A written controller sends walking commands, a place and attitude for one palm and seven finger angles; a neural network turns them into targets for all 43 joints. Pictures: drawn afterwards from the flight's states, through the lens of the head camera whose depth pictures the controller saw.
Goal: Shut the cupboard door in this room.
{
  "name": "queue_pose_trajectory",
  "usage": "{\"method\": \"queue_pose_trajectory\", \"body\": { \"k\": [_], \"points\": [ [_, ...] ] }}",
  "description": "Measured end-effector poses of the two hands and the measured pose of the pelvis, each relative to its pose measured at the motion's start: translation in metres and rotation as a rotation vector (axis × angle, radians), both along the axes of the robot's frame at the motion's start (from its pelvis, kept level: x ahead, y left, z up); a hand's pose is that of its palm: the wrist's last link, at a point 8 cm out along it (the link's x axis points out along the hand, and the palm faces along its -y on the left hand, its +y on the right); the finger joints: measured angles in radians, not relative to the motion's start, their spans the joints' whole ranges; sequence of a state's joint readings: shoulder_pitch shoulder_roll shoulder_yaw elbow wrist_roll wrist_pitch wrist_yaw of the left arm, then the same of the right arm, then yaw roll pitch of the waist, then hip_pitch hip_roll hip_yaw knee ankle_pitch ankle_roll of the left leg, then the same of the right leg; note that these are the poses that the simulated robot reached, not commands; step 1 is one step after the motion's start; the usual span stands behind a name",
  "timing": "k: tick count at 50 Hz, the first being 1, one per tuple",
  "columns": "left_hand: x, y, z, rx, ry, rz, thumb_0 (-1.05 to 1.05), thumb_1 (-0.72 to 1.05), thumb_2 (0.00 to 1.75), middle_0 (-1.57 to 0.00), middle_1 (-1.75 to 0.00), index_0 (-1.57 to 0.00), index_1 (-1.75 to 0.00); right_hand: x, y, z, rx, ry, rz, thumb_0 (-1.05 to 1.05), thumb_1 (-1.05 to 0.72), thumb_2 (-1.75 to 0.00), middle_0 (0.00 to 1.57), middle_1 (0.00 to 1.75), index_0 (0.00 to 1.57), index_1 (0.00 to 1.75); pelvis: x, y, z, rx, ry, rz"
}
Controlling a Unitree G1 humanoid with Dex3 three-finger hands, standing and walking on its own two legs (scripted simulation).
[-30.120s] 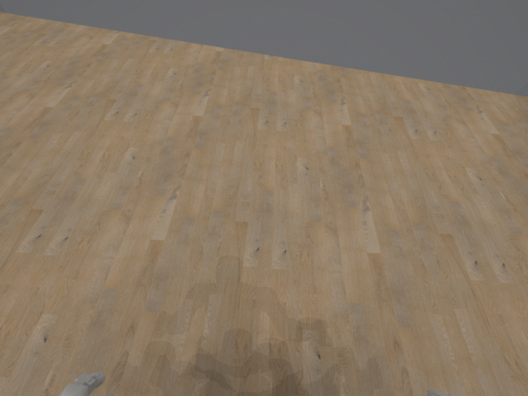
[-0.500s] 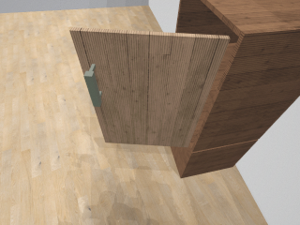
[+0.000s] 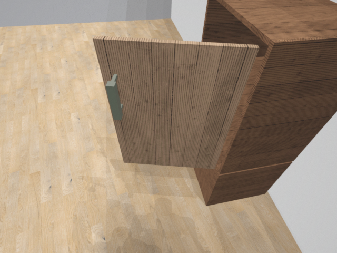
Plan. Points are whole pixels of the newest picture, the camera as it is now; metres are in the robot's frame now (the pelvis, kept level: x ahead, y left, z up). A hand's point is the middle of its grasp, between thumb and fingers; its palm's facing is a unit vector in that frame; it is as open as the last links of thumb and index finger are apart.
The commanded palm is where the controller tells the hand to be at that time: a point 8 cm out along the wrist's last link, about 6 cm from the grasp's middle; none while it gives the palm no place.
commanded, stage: shuffle to correct the standing spot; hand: left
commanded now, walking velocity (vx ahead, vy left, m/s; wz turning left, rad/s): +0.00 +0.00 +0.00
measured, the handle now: (116, 97) +0.53 +0.20 +0.07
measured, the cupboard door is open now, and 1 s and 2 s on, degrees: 75 75 75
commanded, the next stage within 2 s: come to a stop and stand still in 0.32 s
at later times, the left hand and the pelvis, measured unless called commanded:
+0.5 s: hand out of the picture +0.04 +0.17 -0.19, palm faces +0.03 -0.99 -0.16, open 7.4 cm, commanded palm none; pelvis +0.06 +0.01 -0.01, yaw -1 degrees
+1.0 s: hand out of the picture +0.08 +0.20 -0.18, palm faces +0.01 -0.97 -0.23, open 7.4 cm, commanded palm none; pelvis +0.02 +0.01 -0.01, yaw +0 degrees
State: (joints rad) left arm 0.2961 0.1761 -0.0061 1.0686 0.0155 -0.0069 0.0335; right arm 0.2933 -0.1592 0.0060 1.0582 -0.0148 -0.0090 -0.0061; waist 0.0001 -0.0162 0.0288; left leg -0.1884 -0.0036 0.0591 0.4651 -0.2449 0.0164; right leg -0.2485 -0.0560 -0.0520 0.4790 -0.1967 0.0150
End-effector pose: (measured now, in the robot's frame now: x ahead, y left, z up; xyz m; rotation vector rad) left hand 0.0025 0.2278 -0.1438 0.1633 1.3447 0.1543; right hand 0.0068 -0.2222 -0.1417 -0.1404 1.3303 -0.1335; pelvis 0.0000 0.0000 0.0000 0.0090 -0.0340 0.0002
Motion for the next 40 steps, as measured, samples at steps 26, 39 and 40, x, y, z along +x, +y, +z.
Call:
{"method": "queue_pose_trajectory", "body": {
  "k": [26,39,40],
  "points": [
    [0.036,-0.003,-0.014,-0.045,0.072,0.031,0.00,0.90,0.90,-0.20,-0.30,-0.19,-0.30,0.012,0.027,-0.009,0.013,0.124,-0.057,0.00,-0.91,-0.90,0.20,0.30,0.20,0.30,0.064,0.010,-0.010,-0.014,0.025,-0.016],
    [0.083,0.008,0.003,0.009,-0.022,0.029,0.01,0.92,0.90,-0.20,-0.30,-0.20,-0.30,0.059,0.009,0.004,-0.035,0.046,-0.056,0.02,-0.92,-0.90,0.20,0.30,0.20,0.30,0.065,0.008,0.004,-0.018,0.018,-0.009],
    [0.084,0.009,0.003,0.012,-0.030,0.025,0.01,0.92,0.90,-0.20,-0.30,-0.20,-0.30,0.061,0.007,0.003,-0.040,0.034,-0.056,0.02,-0.92,-0.90,0.20,0.30,0.20,0.30,0.063,0.008,0.002,-0.019,0.020,-0.011]
  ]
}}
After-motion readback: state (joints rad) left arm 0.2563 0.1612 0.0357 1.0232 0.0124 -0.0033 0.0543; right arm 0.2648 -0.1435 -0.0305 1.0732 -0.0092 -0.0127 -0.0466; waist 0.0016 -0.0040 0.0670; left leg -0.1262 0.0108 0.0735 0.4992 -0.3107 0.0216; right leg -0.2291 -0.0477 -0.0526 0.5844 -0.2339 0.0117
